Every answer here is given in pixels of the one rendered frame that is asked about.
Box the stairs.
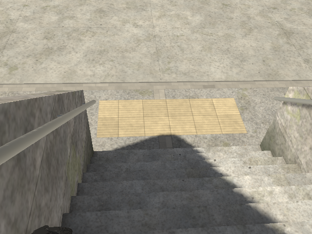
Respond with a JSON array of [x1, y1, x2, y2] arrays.
[[61, 146, 312, 234]]

